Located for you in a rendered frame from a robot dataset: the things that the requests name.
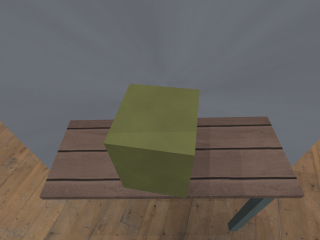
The carton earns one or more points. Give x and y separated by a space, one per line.
152 139

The table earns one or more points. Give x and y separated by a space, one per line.
235 158

